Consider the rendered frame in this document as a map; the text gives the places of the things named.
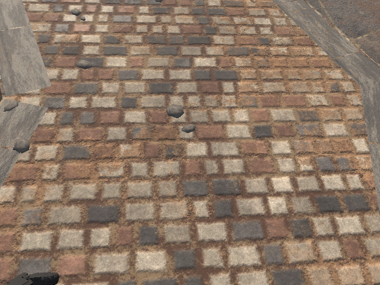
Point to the left robot hand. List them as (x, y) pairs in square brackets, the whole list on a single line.
[(48, 278)]

